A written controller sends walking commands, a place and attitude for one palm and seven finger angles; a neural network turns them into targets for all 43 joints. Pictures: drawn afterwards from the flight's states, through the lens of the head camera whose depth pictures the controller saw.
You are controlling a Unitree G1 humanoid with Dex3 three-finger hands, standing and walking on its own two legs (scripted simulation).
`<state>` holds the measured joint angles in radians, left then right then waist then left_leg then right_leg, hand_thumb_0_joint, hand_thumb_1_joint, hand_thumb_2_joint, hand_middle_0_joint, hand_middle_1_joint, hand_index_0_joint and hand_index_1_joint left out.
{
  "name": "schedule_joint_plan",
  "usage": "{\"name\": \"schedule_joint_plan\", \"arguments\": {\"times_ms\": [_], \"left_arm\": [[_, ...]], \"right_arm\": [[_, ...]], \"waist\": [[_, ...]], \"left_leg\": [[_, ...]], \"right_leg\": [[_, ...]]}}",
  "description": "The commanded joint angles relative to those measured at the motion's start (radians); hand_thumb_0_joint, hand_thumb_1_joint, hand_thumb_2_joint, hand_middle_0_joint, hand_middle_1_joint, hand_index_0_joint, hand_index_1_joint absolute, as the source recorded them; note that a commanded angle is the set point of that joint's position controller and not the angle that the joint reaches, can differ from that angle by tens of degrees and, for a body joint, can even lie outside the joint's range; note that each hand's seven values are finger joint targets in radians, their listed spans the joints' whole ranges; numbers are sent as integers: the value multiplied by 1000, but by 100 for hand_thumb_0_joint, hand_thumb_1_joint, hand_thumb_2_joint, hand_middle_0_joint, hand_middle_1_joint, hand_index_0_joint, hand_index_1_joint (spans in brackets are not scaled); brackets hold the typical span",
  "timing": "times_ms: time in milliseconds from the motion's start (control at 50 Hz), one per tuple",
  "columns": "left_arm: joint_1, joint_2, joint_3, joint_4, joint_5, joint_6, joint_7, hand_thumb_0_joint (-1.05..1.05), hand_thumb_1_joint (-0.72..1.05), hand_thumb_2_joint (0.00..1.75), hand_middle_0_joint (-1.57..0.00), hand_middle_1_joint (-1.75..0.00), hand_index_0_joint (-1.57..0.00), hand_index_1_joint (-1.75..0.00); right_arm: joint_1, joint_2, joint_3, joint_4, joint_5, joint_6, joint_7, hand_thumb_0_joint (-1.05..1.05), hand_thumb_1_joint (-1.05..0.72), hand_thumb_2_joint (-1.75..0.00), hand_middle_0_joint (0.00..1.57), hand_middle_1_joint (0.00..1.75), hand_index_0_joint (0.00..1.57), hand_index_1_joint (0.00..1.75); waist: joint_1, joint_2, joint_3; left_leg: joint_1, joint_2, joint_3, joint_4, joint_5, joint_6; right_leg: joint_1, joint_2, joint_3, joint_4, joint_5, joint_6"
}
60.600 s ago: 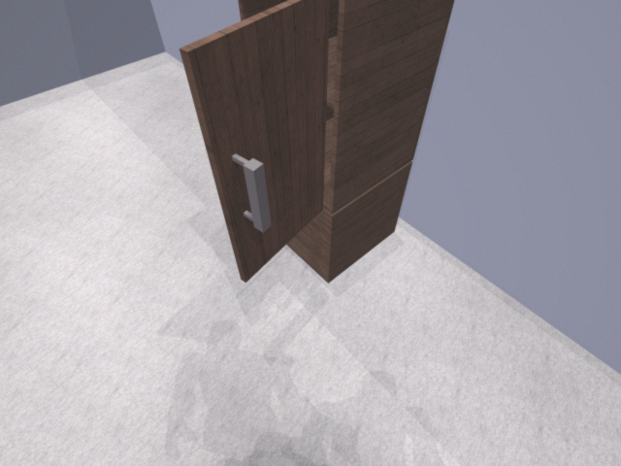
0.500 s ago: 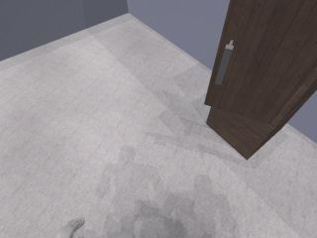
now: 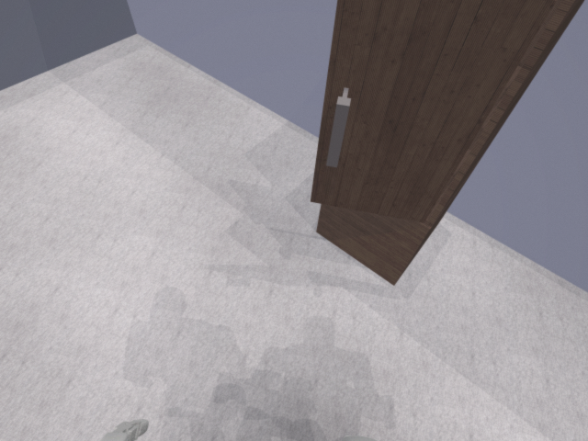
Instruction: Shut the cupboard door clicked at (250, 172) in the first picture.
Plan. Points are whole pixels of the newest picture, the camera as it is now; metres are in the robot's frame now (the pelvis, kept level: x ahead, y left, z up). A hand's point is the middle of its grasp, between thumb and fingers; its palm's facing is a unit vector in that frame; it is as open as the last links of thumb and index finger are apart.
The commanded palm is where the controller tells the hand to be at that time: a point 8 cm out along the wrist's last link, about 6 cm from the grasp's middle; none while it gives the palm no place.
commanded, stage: turn to face it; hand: left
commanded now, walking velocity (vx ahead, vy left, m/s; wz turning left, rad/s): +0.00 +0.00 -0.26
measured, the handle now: (338, 128) +0.73 -0.06 -0.04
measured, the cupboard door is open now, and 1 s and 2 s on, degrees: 28 28 28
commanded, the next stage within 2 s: take the last steps up to it in 0.02 s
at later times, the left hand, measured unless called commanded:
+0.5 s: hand out of the picture +0.14 +0.17 -0.19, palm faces -0.13 -0.98 -0.14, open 7.4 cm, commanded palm none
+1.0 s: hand (279, 328) +0.32 +0.04 -0.18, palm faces -0.17 -0.97 -0.18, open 7.2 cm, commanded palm none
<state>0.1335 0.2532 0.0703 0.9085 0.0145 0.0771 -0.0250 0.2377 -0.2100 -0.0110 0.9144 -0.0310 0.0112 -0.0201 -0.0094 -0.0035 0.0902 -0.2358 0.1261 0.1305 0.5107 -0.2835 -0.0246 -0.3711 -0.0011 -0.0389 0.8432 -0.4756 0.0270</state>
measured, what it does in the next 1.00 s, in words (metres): walks ahead: right foot, then left foot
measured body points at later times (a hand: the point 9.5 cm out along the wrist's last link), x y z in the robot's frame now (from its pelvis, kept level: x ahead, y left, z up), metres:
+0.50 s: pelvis +0.08 -0.02 +0.00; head +0.11 +0.01 +0.45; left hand +0.14 +0.22 -0.17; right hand +0.06 -0.27 -0.13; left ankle +0.05 +0.09 -0.74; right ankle +0.01 -0.14 -0.66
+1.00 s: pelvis +0.23 -0.13 +0.00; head +0.27 -0.12 +0.44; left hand +0.33 +0.09 -0.16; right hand +0.20 -0.37 -0.15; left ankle +0.24 -0.02 -0.70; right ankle +0.22 -0.24 -0.74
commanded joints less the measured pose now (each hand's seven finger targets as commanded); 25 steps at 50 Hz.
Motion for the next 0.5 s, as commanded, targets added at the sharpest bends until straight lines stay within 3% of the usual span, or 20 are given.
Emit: {"name": "schedule_joint_plan", "arguments": {"times_ms": [0, 20, 40, 60, 80, 100, 140, 180, 240, 260, 300, 320, 340, 360, 380, 400, 440, 480], "left_arm": [[68, 51, 4, -49, 1, -40, 3, 0, 90, 90, -20, -30, -20, -30], [118, 83, 12, -35, 5, -45, 6, 0, 90, 90, -20, -30, -20, -30], [154, 172, 27, -21, 15, -56, 17, 0, 90, 90, -20, -30, -20, -30], [182, 236, 35, -10, 12, -58, 24, 0, 90, 90, -20, -30, -20, -30], [176, 216, 34, -10, 9, -59, 33, 0, 90, 90, -20, -30, -20, -30], [121, 196, 33, -9, 14, -60, 39, 0, 90, 90, -20, -30, -20, -30], [52, 139, 20, -24, 10, -59, 38, 0, 90, 90, -20, -30, -20, -30], [44, 121, 18, -23, 12, -68, 36, 0, 90, 90, -20, -30, -20, -30], [85, 141, 24, 1, 15, -75, 25, 0, 90, 90, -20, -30, -20, -30], [90, 145, 27, 6, 15, -75, 21, 0, 90, 90, -20, -30, -20, -30], [68, 137, 28, 13, 9, -72, 14, 0, 90, 90, -20, -30, -20, -30], [46, 114, 23, 9, 1, -70, 11, 0, 90, 90, -20, -30, -20, -30], [69, 32, 8, -8, -5, -68, 2, 0, 90, 90, -20, -30, -20, -30], [24, 23, -2, -51, 3, -70, -5, 0, 90, 90, -20, -30, -20, -30], [-52, 70, 5, -72, 19, -70, -11, 0, 90, 90, -20, -30, -20, -30], [-55, 64, 13, -54, 25, -74, -16, 0, 90, 90, -20, -30, -20, -30], [-3, 51, 17, -15, 23, -66, -29, 0, 90, 90, -20, -30, -20, -30], [3, 25, 7, -3, 18, -61, -35, 0, 90, 90, -20, -30, -20, -30]], "right_arm": [[27, -226, -73, -28, 8, -2, -13, 0, -90, -90, 20, 30, 20, 30], [20, -208, -74, -30, 15, 0, -9, 0, -90, -90, 20, 30, 20, 30], [13, -151, -67, -49, 25, 3, -4, 0, -90, -90, 20, 30, 20, 30], [-45, -115, -53, -82, 23, 11, -4, 0, -90, -90, 20, 30, 20, 30], [-68, -125, -55, -83, 22, 22, -10, 0, -90, -90, 20, 30, 20, 30], [-49, -118, -56, -55, 21, 24, -14, 0, -90, -90, 20, 30, 20, 30], [-6, -128, -58, -20, 13, 17, -5, 0, -90, -90, 20, 30, 20, 30], [2, -114, -53, -13, 8, 7, 5, 0, -90, -90, 20, 30, 20, 30], [-29, -95, -48, -23, 4, -10, 11, 0, -90, -90, 20, 30, 20, 30], [-18, -95, -48, -22, 5, -17, 9, 0, -90, -90, 20, 30, 20, 30], [73, -89, -45, 7, 3, -33, 1, 0, -90, -90, 20, 30, 20, 30], [156, -112, -46, 39, 3, -46, -4, 0, -90, -90, 20, 30, 20, 30], [236, -207, -66, 63, -10, -56, -12, 0, -90, -90, 20, 30, 20, 30], [317, -294, -82, 68, -19, -55, -23, 0, -90, -90, 20, 30, 20, 30], [316, -284, -79, 71, -11, -56, -29, 0, -90, -90, 20, 30, 20, 30], [280, -248, -70, 67, -11, -57, -29, 0, -90, -90, 20, 30, 20, 30], [178, -182, -49, 42, -7, -66, -29, 0, -90, -90, 20, 30, 20, 30], [193, -161, -43, 55, -4, -78, -30, 0, -90, -90, 20, 30, 20, 30]], "waist": [[18, 201, -147], [37, 118, -154], [51, -117, -165], [81, -246, -121], [75, -181, -107], [46, -254, -92], [7, -217, -92], [2, -197, -109], [26, -180, -83], [23, -178, -82], [-24, -137, -96], [-68, -83, -109], [-90, 193, -114], [-125, 313, -92], [-128, 195, -48], [-98, 178, -18], [-38, 149, 18], [-31, 134, 8]], "left_leg": [[67, 172, -97, -26, 475, 107], [-3, 129, -61, 45, 332, 60], [-182, 18, 30, 207, 19, -8], [-280, -69, -6, 404, -352, -31], [-285, -55, -99, 508, -331, -24], [-328, -55, -125, 581, -304, -22], [-319, -37, -115, 603, -192, -33], [-267, -37, -80, 504, -162, -37], [-213, -60, -38, 282, -168, -30], [-168, -68, -30, 214, -159, -24], [-6, -90, 0, 29, -43, -18], [163, -68, -25, -98, 21, -12], [317, 146, -328, -230, -141, 50], [342, 391, -635, -329, -220, 161], [291, 427, -663, -336, -144, 212], [236, 375, -572, -323, -41, 186], [166, 281, -336, -311, 122, 141], [187, 228, -198, -289, 309, 125]], "right_leg": [[182, 17, -47, -326, 225, -16], [287, -14, 0, -440, 345, -29], [403, -221, 257, -521, 513, -95], [332, -385, 415, -554, 657, -217], [265, -376, 413, -546, 661, -262], [262, -341, 403, -544, 627, -272], [260, -247, 257, -545, 497, -234], [243, -213, 212, -556, 392, -221], [228, -202, 252, -575, 225, -238], [210, -200, 270, -568, 197, -241], [143, -152, 246, -510, 128, -205], [31, -112, 210, -407, 93, -165], [-176, 3, 120, -168, 17, -99], [-342, 48, 27, 84, -128, -57], [-386, -23, 105, 219, -77, -58], [-385, -40, 107, 307, 2, -49], [-334, -67, 92, 331, 128, -31], [-311, -63, 61, 281, 182, -20]]}}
